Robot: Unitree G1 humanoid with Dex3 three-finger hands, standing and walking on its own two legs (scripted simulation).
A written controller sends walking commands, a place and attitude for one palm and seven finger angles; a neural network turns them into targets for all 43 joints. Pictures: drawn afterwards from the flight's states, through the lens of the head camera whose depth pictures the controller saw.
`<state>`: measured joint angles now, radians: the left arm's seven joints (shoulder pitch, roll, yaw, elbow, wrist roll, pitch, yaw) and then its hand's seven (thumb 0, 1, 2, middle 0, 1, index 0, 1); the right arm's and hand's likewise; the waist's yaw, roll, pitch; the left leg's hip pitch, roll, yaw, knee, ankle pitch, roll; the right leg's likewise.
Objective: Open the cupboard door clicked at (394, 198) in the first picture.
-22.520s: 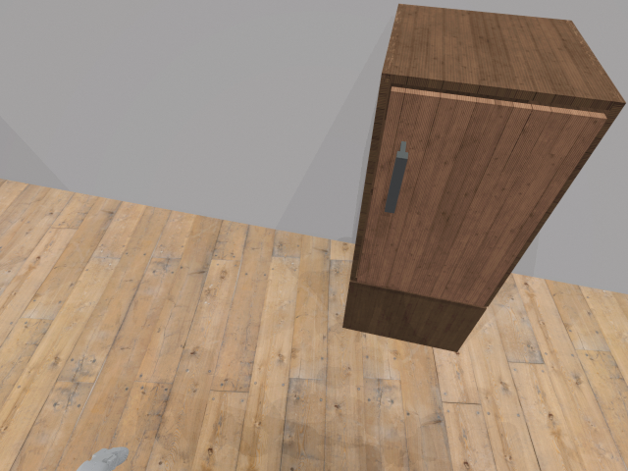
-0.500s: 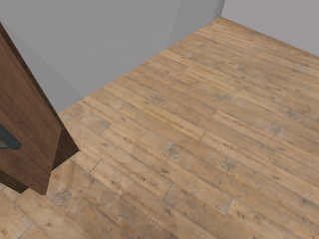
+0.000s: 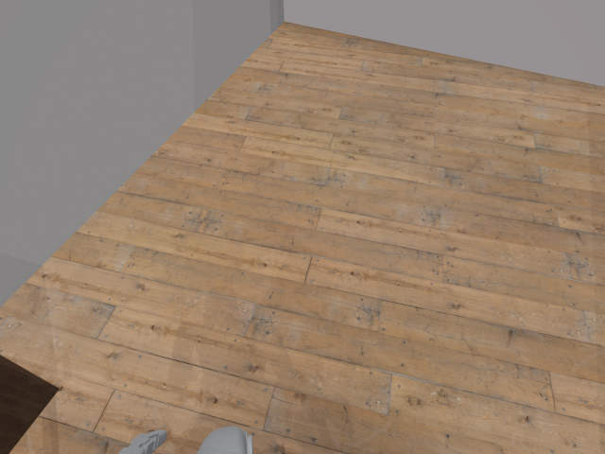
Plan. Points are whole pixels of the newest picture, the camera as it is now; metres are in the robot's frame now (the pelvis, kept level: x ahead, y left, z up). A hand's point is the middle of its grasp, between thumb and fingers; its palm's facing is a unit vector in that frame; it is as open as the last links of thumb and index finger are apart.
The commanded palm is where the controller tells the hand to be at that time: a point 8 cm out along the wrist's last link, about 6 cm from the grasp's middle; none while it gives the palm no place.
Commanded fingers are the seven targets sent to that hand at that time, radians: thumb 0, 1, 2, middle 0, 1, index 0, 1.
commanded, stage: walk to a spot facing it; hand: left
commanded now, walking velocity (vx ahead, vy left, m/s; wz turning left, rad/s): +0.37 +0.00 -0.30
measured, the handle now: out of the picture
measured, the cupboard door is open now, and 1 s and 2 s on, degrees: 49 49 49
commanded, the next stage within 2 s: turn to face it in 1.24 s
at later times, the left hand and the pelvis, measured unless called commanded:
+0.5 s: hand (195, 342) +0.31 +0.20 -0.16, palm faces -0.14 -0.97 -0.19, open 7.4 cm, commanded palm none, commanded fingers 0.00 0.90 0.90 -0.20 -0.30 -0.20 -0.30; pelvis +0.21 +0.01 +0.01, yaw -11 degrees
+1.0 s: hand (263, 277) +0.44 +0.09 -0.17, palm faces -0.14 -0.98 -0.17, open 7.3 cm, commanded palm none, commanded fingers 0.00 0.90 0.90 -0.20 -0.30 -0.20 -0.30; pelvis +0.43 -0.09 +0.01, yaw -12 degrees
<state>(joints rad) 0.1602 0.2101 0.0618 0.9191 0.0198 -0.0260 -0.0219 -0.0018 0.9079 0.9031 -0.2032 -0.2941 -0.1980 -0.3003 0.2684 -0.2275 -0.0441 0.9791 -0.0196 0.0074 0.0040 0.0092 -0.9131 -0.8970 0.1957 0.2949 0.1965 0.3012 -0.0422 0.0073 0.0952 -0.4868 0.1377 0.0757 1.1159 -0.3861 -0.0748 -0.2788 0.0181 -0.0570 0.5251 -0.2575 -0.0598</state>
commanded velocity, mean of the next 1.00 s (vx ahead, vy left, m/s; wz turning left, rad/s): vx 0.37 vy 0.00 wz -0.11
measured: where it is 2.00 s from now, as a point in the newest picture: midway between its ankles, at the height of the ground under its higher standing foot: (353, 288)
